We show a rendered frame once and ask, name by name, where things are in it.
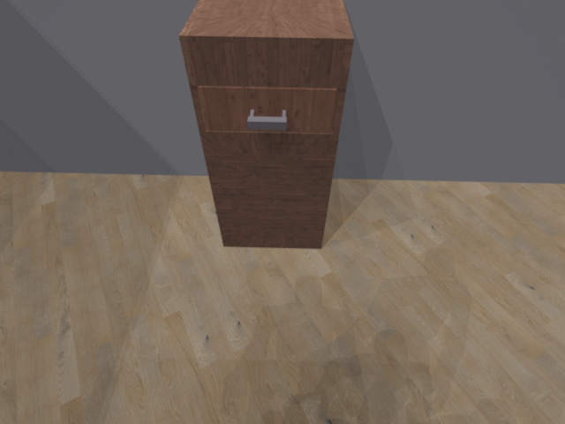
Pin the handle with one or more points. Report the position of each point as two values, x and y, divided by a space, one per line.
267 123

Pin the drawer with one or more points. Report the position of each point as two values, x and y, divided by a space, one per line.
308 109

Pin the cabinet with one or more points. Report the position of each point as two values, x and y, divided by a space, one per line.
271 189

